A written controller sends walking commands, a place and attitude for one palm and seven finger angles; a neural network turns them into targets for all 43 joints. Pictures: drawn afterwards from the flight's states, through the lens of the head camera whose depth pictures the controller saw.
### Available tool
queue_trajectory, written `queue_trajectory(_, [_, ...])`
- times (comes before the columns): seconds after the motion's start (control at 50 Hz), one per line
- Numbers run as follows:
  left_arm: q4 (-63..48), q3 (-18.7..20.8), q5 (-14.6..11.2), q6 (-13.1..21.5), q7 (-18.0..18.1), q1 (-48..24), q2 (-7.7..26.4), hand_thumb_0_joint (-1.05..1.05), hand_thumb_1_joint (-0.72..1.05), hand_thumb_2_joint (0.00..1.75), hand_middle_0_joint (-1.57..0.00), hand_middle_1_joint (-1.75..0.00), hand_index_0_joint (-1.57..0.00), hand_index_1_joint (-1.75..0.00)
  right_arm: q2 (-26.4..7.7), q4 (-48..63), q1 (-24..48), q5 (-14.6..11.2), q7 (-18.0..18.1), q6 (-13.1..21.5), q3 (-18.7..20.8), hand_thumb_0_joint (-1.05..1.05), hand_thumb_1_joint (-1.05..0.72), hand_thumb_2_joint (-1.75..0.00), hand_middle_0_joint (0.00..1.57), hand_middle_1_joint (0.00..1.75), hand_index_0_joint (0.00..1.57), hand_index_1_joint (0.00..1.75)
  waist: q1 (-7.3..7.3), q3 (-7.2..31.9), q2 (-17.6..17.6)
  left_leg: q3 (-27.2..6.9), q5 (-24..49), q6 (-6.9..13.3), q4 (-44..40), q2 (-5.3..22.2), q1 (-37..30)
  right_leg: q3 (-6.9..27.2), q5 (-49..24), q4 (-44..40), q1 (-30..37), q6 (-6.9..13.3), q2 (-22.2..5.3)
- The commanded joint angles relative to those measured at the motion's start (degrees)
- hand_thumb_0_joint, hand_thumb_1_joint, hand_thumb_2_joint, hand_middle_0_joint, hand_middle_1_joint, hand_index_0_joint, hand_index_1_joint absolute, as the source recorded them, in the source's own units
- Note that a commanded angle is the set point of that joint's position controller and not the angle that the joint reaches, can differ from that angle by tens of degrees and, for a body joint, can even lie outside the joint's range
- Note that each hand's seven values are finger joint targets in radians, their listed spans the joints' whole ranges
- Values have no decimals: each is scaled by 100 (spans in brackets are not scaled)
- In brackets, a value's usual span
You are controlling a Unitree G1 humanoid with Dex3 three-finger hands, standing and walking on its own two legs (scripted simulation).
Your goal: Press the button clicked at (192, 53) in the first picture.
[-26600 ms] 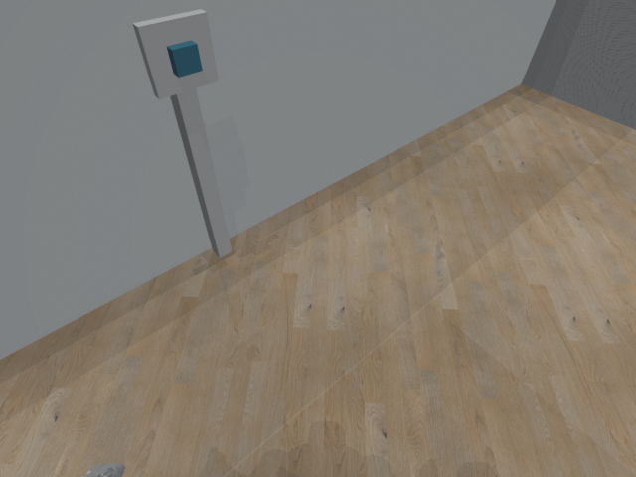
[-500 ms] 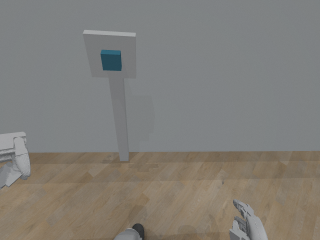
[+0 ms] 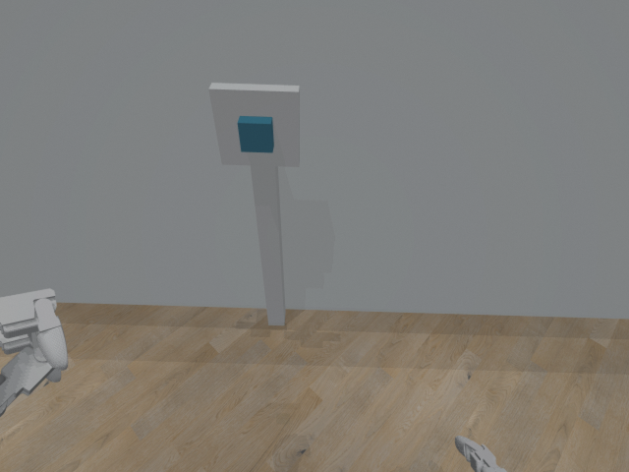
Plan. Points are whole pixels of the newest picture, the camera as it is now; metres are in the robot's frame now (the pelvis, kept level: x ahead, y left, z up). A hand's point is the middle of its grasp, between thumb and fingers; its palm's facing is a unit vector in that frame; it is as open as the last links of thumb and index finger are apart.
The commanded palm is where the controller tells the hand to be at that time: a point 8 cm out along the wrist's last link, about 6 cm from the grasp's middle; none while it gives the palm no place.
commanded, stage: stop stepping back and stand still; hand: left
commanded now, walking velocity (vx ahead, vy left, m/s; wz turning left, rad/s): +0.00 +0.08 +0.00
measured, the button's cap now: (256, 133) +0.75 +0.17 +0.06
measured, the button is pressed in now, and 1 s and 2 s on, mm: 0 0 0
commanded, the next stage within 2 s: let the arm hang, fingers relaxed in 0.80 s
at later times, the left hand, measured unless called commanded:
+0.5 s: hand (53, 323) +0.21 +0.27 +0.16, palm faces +0.35 -0.82 -0.45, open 3.1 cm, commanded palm +0.16 +0.31 +0.18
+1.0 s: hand (78, 384) +0.21 +0.30 +0.03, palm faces +0.17 -0.86 -0.48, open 3.0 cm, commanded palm none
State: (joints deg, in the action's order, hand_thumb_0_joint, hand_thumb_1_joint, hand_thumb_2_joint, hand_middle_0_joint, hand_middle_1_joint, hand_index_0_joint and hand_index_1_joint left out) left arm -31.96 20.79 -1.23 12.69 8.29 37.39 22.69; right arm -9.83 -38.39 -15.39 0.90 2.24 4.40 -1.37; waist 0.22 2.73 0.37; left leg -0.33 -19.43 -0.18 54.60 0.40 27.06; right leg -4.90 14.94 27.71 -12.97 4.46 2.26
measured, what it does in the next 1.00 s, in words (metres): steps on the spot: left foot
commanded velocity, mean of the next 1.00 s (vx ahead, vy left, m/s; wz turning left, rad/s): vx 0.00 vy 0.00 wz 0.00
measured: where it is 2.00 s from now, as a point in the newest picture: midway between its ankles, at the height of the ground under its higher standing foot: outside the picture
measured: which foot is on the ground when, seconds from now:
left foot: up 0.00-0.14, down 0.16-1.00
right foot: down 0.00-1.00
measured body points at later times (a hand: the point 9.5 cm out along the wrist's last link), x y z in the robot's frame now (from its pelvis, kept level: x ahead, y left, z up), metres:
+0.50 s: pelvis +0.03 +0.03 +0.00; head +0.04 +0.04 +0.45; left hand +0.19 +0.31 +0.18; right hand +0.21 -0.18 -0.07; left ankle +0.05 +0.14 -0.74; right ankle +0.00 -0.07 -0.74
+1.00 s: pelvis +0.01 +0.05 +0.00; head +0.01 +0.03 +0.45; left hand +0.19 +0.34 +0.06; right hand +0.18 -0.20 -0.11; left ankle +0.05 +0.14 -0.74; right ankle +0.00 -0.07 -0.74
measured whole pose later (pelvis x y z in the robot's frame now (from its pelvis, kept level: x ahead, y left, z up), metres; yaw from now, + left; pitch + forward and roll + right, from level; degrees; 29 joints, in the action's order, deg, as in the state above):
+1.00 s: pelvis +0.01 +0.05 +0.00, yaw +2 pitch +1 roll -1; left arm 1.1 8.5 1.1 5.2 2.3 21.4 21.9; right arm -16.8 -42.7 -9.3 0.1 -0.9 4.4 0.1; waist 0.9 0.7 -3.6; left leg 2.4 -11.8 1.9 30.7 0.3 19.5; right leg -5.4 16.0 29.3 -13.8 0.2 -1.1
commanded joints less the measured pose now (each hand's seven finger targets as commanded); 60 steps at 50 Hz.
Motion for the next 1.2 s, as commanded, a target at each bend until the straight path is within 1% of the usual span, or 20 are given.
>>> queue_trajectory(0.0, [-715,417,-20,306,137,-786,699,0,90,90,-130,-150,-130,-150,-806,990,879,-24,214,427,327,0,-90,-90,20,30,20,30,-98,-339,750,190,208,101,-1078,237,-179,1318,223,-1452,-200,320,-1646])
queue_trajectory(0.06, [-1096,347,-8,327,191,-809,666,0,90,90,-130,-150,-130,-150,-793,1027,873,-11,234,541,323,0,-90,-90,20,30,20,30,-1,-227,530,417,658,215,-2570,64,-1286,1112,62,-1176,-196,68,-1386])
queue_trajectory(0.08, [-1286,350,-18,350,191,-847,714,0,90,90,-130,-150,-130,-150,-880,1056,888,-17,256,569,380,0,-90,-90,20,30,20,30,-4,-224,116,238,781,248,-2922,160,-1709,1055,176,-963,-387,-65,-1260])
queue_trajectory(0.12, [-1475,407,-17,411,189,-901,748,0,90,90,-130,-150,-130,-150,-991,1135,863,-49,229,559,411,0,-90,-90,20,30,20,30,46,-166,-588,-554,1276,467,-3183,734,-1837,757,-5,-326,-380,-471,-678])
queue_trajectory(0.14, [-1413,471,-17,412,180,-872,800,0,90,90,-130,-150,-130,-150,-1051,1169,861,-94,215,554,427,0,-90,-90,20,30,20,30,72,-125,-505,-703,1585,489,-3105,843,-1663,677,-263,-211,-230,-611,-518])
queue_trajectory(0.16, [-1170,582,-18,384,153,-562,795,0,90,90,-130,-150,-130,-150,-910,1114,809,-96,207,542,376,0,-90,-90,20,30,20,30,6,-62,-850,-659,1541,452,-3241,786,-1486,559,-313,-162,-91,-525,-442])
queue_trajectory(0.18, [-1207,703,-35,369,126,-452,869,0,90,90,-130,-150,-130,-150,-896,1148,804,-84,200,533,365,0,-90,-90,20,30,20,30,31,-67,-967,-639,1547,416,-3352,749,-1322,469,-387,-102,85,-519,-394])
queue_trajectory(0.22, [-1153,594,-40,368,104,-362,714,0,90,90,-130,-150,-130,-150,-855,1181,784,-120,164,519,361,0,-90,-90,20,30,20,30,8,-24,-559,-426,1762,329,-3156,652,-1146,516,-829,-282,394,-480,-445])
queue_trajectory(0.28, [-1078,629,-108,331,96,-113,733,0,90,90,-130,-150,-130,-150,-885,1241,736,-120,121,501,402,0,-90,-90,20,30,20,30,-18,273,-234,-164,2218,187,-2845,467,-1414,641,-1585,-426,533,-415,-591])
queue_trajectory(0.42, [-1207,584,-162,240,87,-58,748,0,90,90,-130,-150,-130,-150,-850,1358,804,-112,141,400,333,0,-90,-90,20,30,20,30,-20,356,-402,-179,2308,162,-3051,479,-1578,525,-1528,-476,551,-434,-503])
queue_trajectory(0.8, [-1100,524,-143,191,141,-142,756,0,90,90,-130,-150,-130,-150,-875,1337,840,-92,204,399,338,0,-90,-90,20,30,20,30,-14,4,-443,-221,1088,102,-3562,367,-1332,410,-563,-955,504,-473,-385])
queue_trajectory(0.86, [-1068,528,-149,201,143,-96,745,0,90,90,-130,-150,-130,-150,-898,1324,797,-91,200,400,354,0,-90,-90,20,30,20,30,-14,94,-380,-214,1157,95,-3535,344,-1387,421,-626,-960,525,-467,-370])
queue_trajectory(0.88, [3757,-1743,254,-481,-572,-971,54,0,90,90,-130,-150,-130,-150,-1704,-164,1170,-157,-354,782,561,0,-90,-90,20,30,20,30,-243,-357,-342,-338,2203,87,-2682,616,-1064,93,-819,-86,-442,-324,-721])
queue_trajectory(0.9, [3906,-1401,266,-1013,-736,-1094,196,0,90,90,-126,-146,-126,-146,-1881,-194,609,-145,-355,263,632,0,-90,-90,20,30,20,30,-144,-93,-425,-301,2309,155,-2699,714,-1209,502,-633,-218,-402,-261,-900])
queue_trajectory(0.92, [4081,-1413,308,-1116,-769,-1218,143,0,90,90,-123,-142,-123,-142,-1669,-129,475,-89,-333,89,585,0,-90,-90,20,30,20,30,-140,43,-291,-435,2020,288,-2703,775,-1062,361,-295,1,-369,-222,-778])
queue_trajectory(0.96, [4694,-1530,317,-1155,-820,-1540,118,0,90,90,-115,-134,-115,-134,-1669,-100,620,-12,-291,-50,472,0,-90,-90,20,30,20,30,-58,-25,264,-684,1598,438,-2859,790,-649,385,-48,152,-105,-200,-649])
queue_trajectory(1.02, [5914,-1673,299,-1197,-811,-1949,93,0,90,90,-104,-122,-104,-122,-1429,-371,634,40,-262,-231,374,0,-90,-90,20,30,20,30,-47,64,837,-513,1557,324,-2690,531,-951,676,-306,-200,-62,-74,-949])
queue_trajectory(1.06, [6712,-1804,263,-1265,-777,-2183,-31,0,90,90,-97,-114,-97,-114,-1154,-671,535,71,-241,-376,281,0,-90,-90,20,30,20,30,-108,-28,609,-332,1443,220,-2632,387,-1230,796,-303,-443,-231,-14,-1108])
queue_trajectory(1.14, [7936,-1921,208,-1298,-740,-2182,-176,0,90,90,-82,-98,-82,-98,-962,-1214,427,75,-189,-478,197,0,-90,-90,20,30,20,30,-50,-360,-679,-458,918,213,-3199,490,-1057,702,258,-574,-46,-115,-867])
queue_trajectory(1.18, [8401,-1921,190,-1286,-729,-2043,-202,0,90,90,-75,-90,-75,-90,-918,-1438,303,55,-151,-497,186,0,-90,-90,20,30,20,30,-6,-493,-776,-497,633,203,-3343,490,-964,671,331,-710,89,-113,-827])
